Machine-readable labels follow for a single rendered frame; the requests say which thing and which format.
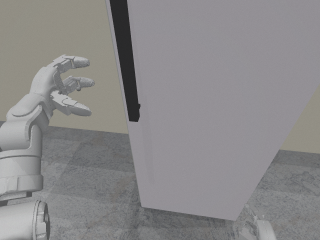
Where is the robot left hand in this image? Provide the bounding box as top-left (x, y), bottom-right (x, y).
top-left (29, 54), bottom-right (95, 117)

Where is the robot right hand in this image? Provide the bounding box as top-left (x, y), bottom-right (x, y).
top-left (238, 203), bottom-right (277, 240)

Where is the left robot upper arm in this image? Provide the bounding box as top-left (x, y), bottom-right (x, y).
top-left (0, 200), bottom-right (51, 240)

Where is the fridge door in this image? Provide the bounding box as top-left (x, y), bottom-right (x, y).
top-left (106, 0), bottom-right (320, 221)

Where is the handle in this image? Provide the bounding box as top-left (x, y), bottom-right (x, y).
top-left (109, 0), bottom-right (141, 122)

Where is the left robot forearm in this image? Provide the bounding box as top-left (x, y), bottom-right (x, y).
top-left (0, 93), bottom-right (53, 207)

